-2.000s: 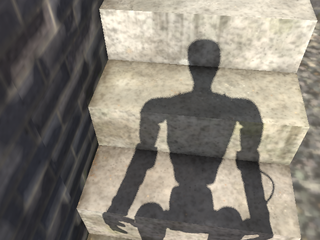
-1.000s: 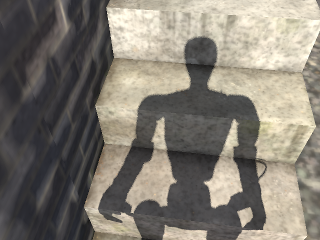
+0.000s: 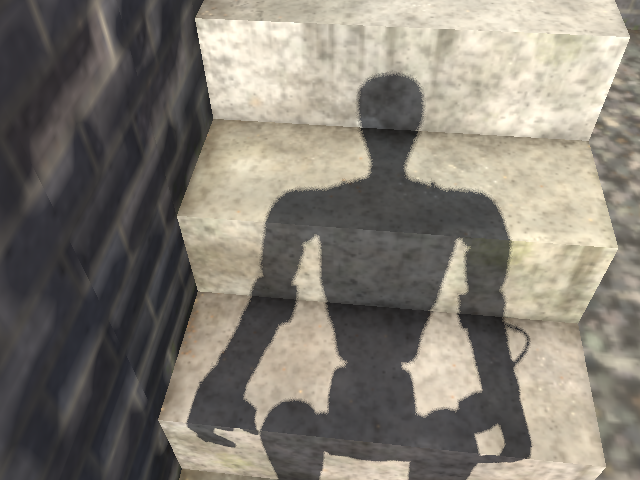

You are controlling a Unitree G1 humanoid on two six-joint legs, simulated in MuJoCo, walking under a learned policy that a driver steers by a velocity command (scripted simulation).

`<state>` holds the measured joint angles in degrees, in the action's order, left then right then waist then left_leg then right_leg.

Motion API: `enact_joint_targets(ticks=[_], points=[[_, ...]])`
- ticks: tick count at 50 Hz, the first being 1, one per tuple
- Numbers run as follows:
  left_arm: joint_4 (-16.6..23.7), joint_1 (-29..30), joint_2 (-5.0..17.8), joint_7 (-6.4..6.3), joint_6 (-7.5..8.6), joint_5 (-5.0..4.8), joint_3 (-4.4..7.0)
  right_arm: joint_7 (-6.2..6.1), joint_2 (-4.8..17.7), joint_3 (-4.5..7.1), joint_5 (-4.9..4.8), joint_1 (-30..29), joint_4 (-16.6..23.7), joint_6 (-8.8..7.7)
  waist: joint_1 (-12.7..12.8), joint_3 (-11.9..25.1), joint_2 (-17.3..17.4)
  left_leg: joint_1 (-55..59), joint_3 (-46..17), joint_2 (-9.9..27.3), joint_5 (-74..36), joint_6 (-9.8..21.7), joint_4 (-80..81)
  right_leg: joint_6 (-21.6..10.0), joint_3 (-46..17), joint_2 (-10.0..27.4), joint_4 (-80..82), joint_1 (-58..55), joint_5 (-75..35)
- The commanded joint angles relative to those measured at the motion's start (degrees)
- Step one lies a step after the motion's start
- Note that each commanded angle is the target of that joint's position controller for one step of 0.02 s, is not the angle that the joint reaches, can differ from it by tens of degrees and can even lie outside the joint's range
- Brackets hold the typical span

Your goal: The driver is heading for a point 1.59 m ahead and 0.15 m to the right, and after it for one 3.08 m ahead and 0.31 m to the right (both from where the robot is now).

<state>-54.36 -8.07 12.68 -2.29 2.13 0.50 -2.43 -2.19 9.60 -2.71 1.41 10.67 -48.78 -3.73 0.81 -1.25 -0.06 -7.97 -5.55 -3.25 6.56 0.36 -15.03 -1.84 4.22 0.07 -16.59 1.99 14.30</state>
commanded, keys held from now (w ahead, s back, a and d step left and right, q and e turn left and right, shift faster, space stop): w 0.12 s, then no key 0.88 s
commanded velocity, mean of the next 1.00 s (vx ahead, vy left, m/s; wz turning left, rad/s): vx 0.18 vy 0.00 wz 0.00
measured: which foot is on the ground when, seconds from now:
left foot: down 0.00-1.00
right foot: down 0.00-1.00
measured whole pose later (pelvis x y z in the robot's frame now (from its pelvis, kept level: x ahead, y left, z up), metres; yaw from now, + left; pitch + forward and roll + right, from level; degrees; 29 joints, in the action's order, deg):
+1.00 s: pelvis -0.03 -0.01 -0.01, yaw +1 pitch +0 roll -1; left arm -61.2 -18.4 12.4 -3.3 -4.9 -0.5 3.3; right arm -1.6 11.0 1.0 2.0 16.7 -52.2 -1.9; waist 0.3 -0.8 0.6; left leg -15.6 -7.6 -0.7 9.4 -1.7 -25.0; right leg -3.4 6.0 -2.9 -21.2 6.7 14.8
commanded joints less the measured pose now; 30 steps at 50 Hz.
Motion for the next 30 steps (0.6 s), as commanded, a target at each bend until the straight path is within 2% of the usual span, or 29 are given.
enact_joint_targets(ticks=[1, 6, 8, 16, 19, 26, 27, 28, 30], points=[[2.86, 1.25, 6.17, -0.16, 0.63, -0.01, 1.2, -0.11, 4.0, 0.86, -0.01, -0.72, 3.37, -0.73, 0.0, 2.79, 0.02, -0.41, -5.71, 7.71, -8.43, 2.48, 0.98, -0.86, -6.27, 8.85, 1.47, -1.3, -16.18], [2.9, 1.31, 6.2, -0.15, 0.62, 0.0, 1.19, -0.1, 4.0, 0.87, 0.0, -0.76, 3.47, -0.74, 0.01, 2.81, 0.03, -0.34, -5.65, 7.75, -8.46, 2.45, 0.98, -0.85, -6.34, 8.82, 1.46, -1.23, -16.12], [2.37, 0.47, 6.45, -0.18, 0.49, -0.06, 1.28, -0.15, 4.12, 0.93, 0.18, 0.44, 2.94, -0.75, -0.03, 2.89, -0.11, 0.15, -5.43, 7.94, -11.57, 2.34, 0.06, -0.51, -6.13, 8.85, 0.88, -1.35, -18.37], [0.56, -0.72, 6.55, 0.01, -0.71, -0.29, 1.82, -0.32, 4.25, 1.4, -0.08, 3.38, 1.42, 0.03, -0.34, 2.34, 0.16, -0.23, -5.86, 8.38, -13.72, 2.04, -1.95, 0.16, -6.08, 8.63, -0.6, -0.45, -17.47], [-0.97, -2.43, 6.41, 0.13, -1.14, -0.43, 2.22, -0.17, 4.38, 1.77, 0.16, 4.06, 0.73, 0.18, -0.14, 1.24, 0.38, -1.43, -6.43, 8.5, -11.58, 1.5, -1.66, 0.35, -5.96, 8.08, -0.3, -0.2, -13.03], [-3.04, -3.63, 6.04, 0.1, -2.03, -0.36, 2.85, -0.45, 3.87, 2.22, 0.13, 6.67, -0.95, 0.78, -0.52, 0.04, 1.07, -3.03, -6.7, 8.24, -7.57, 1.25, -1.62, -0.02, -6.18, 7.54, -0.51, 0.83, -10.02], [-3.1, -4.36, 5.4, 0.22, -2.12, -0.37, 2.76, -0.44, 4.45, 2.32, 0.34, 6.64, -0.91, 1.25, -0.24, -0.16, 2.35, -2.72, -6.3, 7.69, -6.42, 1.31, -1.71, 0.43, -5.63, 7.33, -0.85, 1.36, -8.23], [-3.95, -5.87, 5.94, 0.2, -2.32, -0.61, 2.95, -0.51, 4.79, 2.56, 0.45, 8.0, -1.44, 1.6, -0.34, 0.28, 1.47, -3.02, -6.31, 7.49, -3.35, 1.05, -1.02, 0.55, -5.22, 6.66, -0.66, 1.76, -4.62], [-4.29, -6.14, 5.69, 0.07, -2.59, -0.44, 2.95, -0.58, 4.52, 2.61, 0.59, 8.02, -1.56, 2.04, -0.41, -1.97, 1.2, -4.49, -6.36, 7.37, -0.97, 0.95, -0.85, 0.45, -5.45, 6.4, -0.5, 3.42, -3.26]])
